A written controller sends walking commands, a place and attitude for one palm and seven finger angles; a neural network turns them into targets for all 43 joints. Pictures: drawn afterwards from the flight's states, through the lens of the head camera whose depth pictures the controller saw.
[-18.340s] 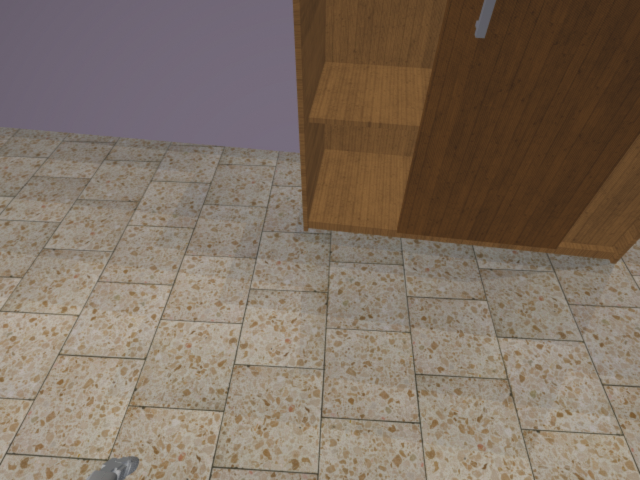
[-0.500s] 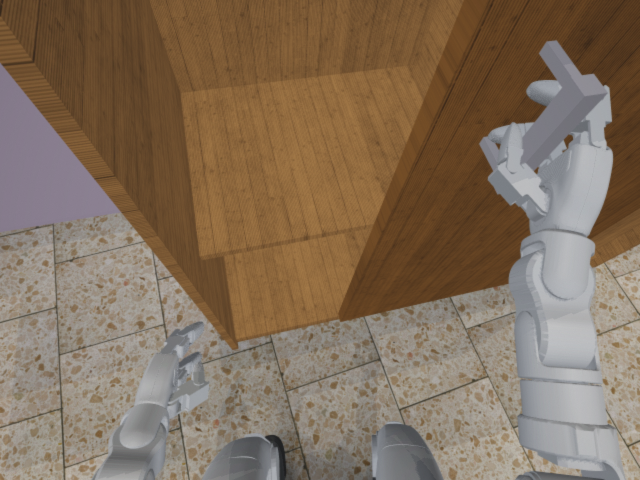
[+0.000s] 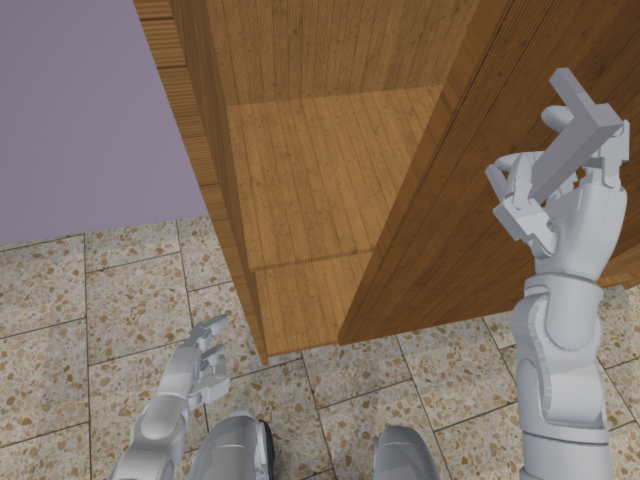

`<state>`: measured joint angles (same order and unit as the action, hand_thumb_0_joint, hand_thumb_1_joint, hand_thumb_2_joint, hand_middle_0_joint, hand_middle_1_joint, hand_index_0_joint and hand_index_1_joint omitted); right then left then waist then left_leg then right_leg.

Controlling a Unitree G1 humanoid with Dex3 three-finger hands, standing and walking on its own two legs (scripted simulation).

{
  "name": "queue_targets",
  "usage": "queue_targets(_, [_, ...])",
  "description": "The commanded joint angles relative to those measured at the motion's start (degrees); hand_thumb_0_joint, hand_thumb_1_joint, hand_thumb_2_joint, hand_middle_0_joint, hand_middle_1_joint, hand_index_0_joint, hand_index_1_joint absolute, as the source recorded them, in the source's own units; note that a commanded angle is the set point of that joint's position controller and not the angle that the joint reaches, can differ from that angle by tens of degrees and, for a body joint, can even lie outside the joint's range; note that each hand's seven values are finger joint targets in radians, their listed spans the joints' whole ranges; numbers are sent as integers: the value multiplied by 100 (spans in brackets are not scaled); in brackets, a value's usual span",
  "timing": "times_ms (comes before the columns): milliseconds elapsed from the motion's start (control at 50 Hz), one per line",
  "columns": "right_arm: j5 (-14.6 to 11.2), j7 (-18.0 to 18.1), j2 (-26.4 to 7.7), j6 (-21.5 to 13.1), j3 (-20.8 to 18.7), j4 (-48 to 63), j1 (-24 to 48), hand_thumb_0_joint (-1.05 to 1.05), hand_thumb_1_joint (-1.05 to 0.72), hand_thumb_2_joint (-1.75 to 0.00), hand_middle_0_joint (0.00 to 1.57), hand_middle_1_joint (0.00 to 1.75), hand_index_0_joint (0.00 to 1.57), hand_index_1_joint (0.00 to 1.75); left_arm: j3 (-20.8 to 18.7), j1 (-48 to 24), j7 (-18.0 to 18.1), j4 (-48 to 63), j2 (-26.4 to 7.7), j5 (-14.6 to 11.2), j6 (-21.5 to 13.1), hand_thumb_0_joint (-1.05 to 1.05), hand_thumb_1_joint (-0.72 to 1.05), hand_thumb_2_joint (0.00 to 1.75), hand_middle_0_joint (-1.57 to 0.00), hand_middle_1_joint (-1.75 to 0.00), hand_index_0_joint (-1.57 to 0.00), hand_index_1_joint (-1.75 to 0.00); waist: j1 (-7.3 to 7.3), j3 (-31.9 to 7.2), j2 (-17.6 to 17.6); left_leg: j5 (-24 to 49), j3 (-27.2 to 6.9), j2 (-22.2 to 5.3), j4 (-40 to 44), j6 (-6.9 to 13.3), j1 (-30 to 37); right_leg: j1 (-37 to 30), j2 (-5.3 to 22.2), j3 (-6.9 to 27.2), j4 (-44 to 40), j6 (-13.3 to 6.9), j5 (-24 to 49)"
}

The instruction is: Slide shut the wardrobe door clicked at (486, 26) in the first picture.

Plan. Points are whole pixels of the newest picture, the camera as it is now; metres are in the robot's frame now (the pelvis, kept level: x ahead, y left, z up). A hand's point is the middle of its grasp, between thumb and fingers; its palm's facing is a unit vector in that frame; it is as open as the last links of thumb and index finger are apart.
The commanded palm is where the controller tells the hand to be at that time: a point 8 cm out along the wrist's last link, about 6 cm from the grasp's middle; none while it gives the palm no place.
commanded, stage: step sideways, sliding the door along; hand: right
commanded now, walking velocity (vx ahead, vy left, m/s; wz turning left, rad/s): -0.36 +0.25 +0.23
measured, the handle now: (536, 154) +0.38 -0.21 +0.18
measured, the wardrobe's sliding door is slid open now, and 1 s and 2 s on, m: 0.21 0.00 0.00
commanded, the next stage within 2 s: stop walking and hold the door there in 1.00 s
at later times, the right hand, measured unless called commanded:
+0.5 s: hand (373, 226) +0.31 -0.05 +0.17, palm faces +0.30 +0.95 -0.04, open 7.0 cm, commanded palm +0.27 -0.03 +0.16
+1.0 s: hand (282, 241) +0.30 +0.03 +0.17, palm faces +0.31 +0.95 -0.04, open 6.9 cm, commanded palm +0.26 +0.05 +0.18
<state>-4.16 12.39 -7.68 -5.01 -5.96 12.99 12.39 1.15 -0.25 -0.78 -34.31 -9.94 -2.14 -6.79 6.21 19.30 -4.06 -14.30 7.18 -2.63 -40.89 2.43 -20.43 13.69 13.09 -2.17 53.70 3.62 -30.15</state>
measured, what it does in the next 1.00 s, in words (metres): steps to the left: right foot, then left foot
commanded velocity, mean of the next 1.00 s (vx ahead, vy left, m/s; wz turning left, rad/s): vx -0.17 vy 0.29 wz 0.08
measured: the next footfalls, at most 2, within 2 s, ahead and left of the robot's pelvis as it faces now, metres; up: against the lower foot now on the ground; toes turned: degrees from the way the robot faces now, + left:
right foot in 0.12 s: +0.01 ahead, -0.16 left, +0.00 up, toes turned -7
left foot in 0.42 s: -0.05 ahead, +0.30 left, +0.00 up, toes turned +12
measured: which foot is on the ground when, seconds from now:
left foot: down 0.00-0.12, up 0.14-0.40, down 0.42-0.96, up 0.98-1.00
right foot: up 0.00-0.10, down 0.12-0.46, up 0.48-0.58, down 0.60-0.80, up 0.82-0.92, down 0.94-1.00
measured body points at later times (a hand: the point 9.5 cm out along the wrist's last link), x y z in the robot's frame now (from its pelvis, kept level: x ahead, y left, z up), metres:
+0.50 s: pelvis -0.06 +0.12 +0.00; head +0.03 +0.13 +0.44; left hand +0.14 +0.32 -0.11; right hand +0.29 -0.10 +0.17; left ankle -0.04 +0.26 -0.71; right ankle -0.04 -0.13 -0.69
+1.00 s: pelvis -0.11 +0.21 +0.01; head -0.05 +0.21 +0.46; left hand +0.04 +0.46 -0.09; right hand +0.28 -0.02 +0.18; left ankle -0.10 +0.30 -0.70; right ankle -0.08 +0.02 -0.71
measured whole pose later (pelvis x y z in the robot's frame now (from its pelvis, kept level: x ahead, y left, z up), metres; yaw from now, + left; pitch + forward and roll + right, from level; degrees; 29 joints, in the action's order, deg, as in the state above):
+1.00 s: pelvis -0.11 +0.21 +0.01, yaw +8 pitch -3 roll +0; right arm -5.7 12.6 -14.3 -1.3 -13.8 -6.7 23.4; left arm -2.5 7.3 -0.5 -35.1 -12.4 -2.4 -2.1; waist 4.1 12.2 0.0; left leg -21.3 3.5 0.9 -43.6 0.4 -19.0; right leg 11.6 9.1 -2.1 32.8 4.7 -15.6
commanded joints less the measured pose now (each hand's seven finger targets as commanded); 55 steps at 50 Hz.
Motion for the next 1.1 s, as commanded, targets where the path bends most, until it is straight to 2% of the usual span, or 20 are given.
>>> queue_targets(0, [57, -436, -232, -874, 1397, 3044, 1404, 0, -90, -90, 45, 140, 45, 140, -243, 38, 87, 789, -338, -37, -230, 0, 90, 90, -20, -30, -20, -30, -746, -3874, 1833, 6405, -2123, -1533, 934, 668, 2470, 314, -855, 231, -798, -116, -644])
queue_targets(60, [19, -408, -103, -984, 1639, 3023, 1550, 0, -90, -90, 45, 140, 45, 140, -431, -66, 87, 828, -536, -82, -16, 0, 90, 90, -20, -30, -20, -30, -889, -4279, 1282, 5047, -1192, -980, 109, 162, 1751, -1560, -93, -28, -3003, -262, 3299])
queue_targets(100, [105, -615, 371, -1017, 2022, 2755, 1661, 0, -90, -90, 45, 140, 45, 140, -621, -206, -85, 1111, -841, 4, -39, 0, 90, 90, -20, -30, -20, -30, -640, -4165, -707, -1027, -888, -52, -1702, -263, -249, -2546, 2049, 1080, -3165, -1381, 7750])
queue_targets(180, [332, -600, 531, -902, 2088, 2043, 1984, 0, -90, -90, 45, 140, 45, 140, -650, 160, -123, 1100, -872, 66, -90, 0, 90, 90, -20, -30, -20, -30, -847, -3144, -886, -1609, -1042, 10, -3362, -291, -1702, -2655, 1786, 402, -2558, -1445, 6807])
queue_targets(360, [414, -751, 58, -1096, 1613, 1577, 2609, 0, -90, -90, 45, 140, 45, 140, -525, 308, -231, 1067, -786, -43, -277, 0, 90, 90, -20, -30, -20, -30, -814, -3264, -1341, 405, 80, 321, 1003, -371, 548, -2099, 813, -483, -1551, -898, 5942])
queue_targets(420, [384, -712, -503, -1100, 1213, 1516, 2684, 0, -90, -90, 45, 140, 45, 140, -455, 257, -172, 1033, -541, -132, -253, 0, 90, 90, -20, -30, -20, -30, -815, -3469, 66, 4126, -486, -459, 1692, -322, 1684, -1154, 126, -599, -708, -232, 3591])
queue_targets(440, [259, -634, -671, -943, 1023, 1184, 2433, 0, -90, -90, 45, 140, 45, 140, -571, 335, -66, 962, -638, -176, -138, 0, 90, 90, -20, -30, -20, -30, -741, -3745, 2012, 5924, -1840, -1146, 1172, 358, 2296, 2, -497, -393, -124, -6, 945])
queue_targets(460, [232, -616, -789, -858, 847, 1090, 2244, 0, -90, -90, 45, 140, 45, 140, -612, 190, 17, 878, -677, -116, -117, 0, 90, 90, -20, -30, -20, -30, -604, -3884, 2634, 6446, -2257, -1380, 1144, 615, 2133, 407, -921, 105, 612, -107, -586])
queue_targets(480, [175, -596, -564, -850, 985, 1581, 2284, 0, -90, -90, 45, 140, 45, 140, -451, 187, 68, 838, -456, -95, -144, 0, 90, 90, -20, -30, -20, -30, -650, -3807, 2267, 6334, -2052, -1463, 953, 639, 2256, 643, -862, 408, 356, -193, -778])
queue_targets(540, [32, -488, -374, -910, 1132, 1948, 2524, 0, -90, -90, 45, 140, 45, 140, -396, 75, 169, 592, -500, -59, -68, 0, 90, 90, -20, -30, -20, -30, -915, -3902, 1016, 4991, -944, -838, -48, 118, 1947, -812, -420, -131, -3103, -238, 2305])
queue_targets(580, [22, -715, -26, -898, 1394, 1756, 2500, 0, -90, -90, 45, 140, 45, 140, -676, 22, 28, 963, -878, 62, 13, 0, 90, 90, -20, -30, -20, -30, -689, -4152, -542, -604, -658, 17, -1085, -421, -67, -2366, 1739, 1635, -2970, -1347, 7016])
queue_targets(600, [187, -821, 193, -889, 1569, 1567, 2753, 0, -90, -90, 45, 140, 45, 140, -722, 81, -77, 967, -893, 63, 14, 0, 90, 90, -20, -30, -20, -30, -699, -3986, -626, -1658, -727, 190, -1600, -350, -231, -2185, 1817, 1258, -2940, -1526, 6443])
queue_targets(660, [194, -807, 163, -836, 1555, 1196, 3278, 0, -90, -90, 45, 140, 45, 140, -663, 161, -222, 910, -819, 27, 9, 0, 90, 90, -20, -30, -20, -30, -714, -3456, -1919, -1146, -638, 77, -665, -209, 63, -1884, 1227, 381, -2376, -1137, 6016])
queue_targets(760, [254, -800, -29, -701, 1513, 559, 3436, 0, -90, -90, 45, 140, 45, 140, -517, 321, -130, 966, -744, -166, 75, 0, 90, 90, -20, -30, -20, -30, -779, -3495, -245, 2246, -396, -86, 1701, -288, 1399, -1251, 139, -102, -1283, -501, 3910])
queue_targets(800, [176, -735, -508, -600, 1099, 284, 3352, 0, -90, -90, 45, 140, 45, 140, -659, 311, -14, 829, -756, -168, 113, 0, 90, 90, -20, -30, -20, -30, -758, -3659, 1935, 5131, -1979, -1012, 1366, 450, 2035, -14, -761, -96, -253, -199, 900])
queue_targets(840, [97, -688, -345, -580, 1191, 543, 3264, 0, -90, -90, 45, 140, 45, 140, -494, 347, 47, 693, -665, -118, 115, 0, 90, 90, -20, -30, -20, -30, -768, -3657, 1171, 5303, -1991, -1231, 1159, 677, 2267, 456, -890, 304, -439, -319, -122])
queue_targets(880, [31, -590, -515, -680, 1011, 766, 3366, 0, -90, -90, 45, 140, 45, 140, -411, 394, 137, 606, -639, -54, 140, 0, 90, 90, -20, -30, -20, -30, -850, -3917, 764, 4992, -1313, -936, 401, 358, 2376, -364, -575, 26, -2526, -384, 1640])
queue_targets(900, [-35, -584, -558, -684, 989, 838, 3311, 0, -90, -90, 45, 140, 45, 140, -507, 406, 176, 672, -776, -71, 156, 0, 90, 90, -20, -30, -20, -30, -847, -4100, 230, 3849, -919, -580, -112, -54, 1366, -1683, 147, 492, -2945, -665, 4472])
queue_targets(940, [-17, -757, -196, -649, 1207, 549, 3168, 0, -90, -90, 45, 140, 45, 140, -587, 380, 0, 883, -974, -53, 258, 0, 90, 90, -20, -30, -20, -30, -712, -3954, -818, -1160, -831, 116, -952, -328, -370, -3090, 1684, 1642, -2852, -1503, 7433])
queue_targets(1080, [158, -738, -777, -634, 757, 196, 3700, 0, -90, -90, 45, 140, 45, 140, -592, 498, -163, 913, -1048, -89, 199, 0, 90, 90, -20, -30, -20, -30, -764, -3460, -1478, 251, -221, 284, 1171, -214, 914, -2261, 770, 51, -1985, -737, 6270])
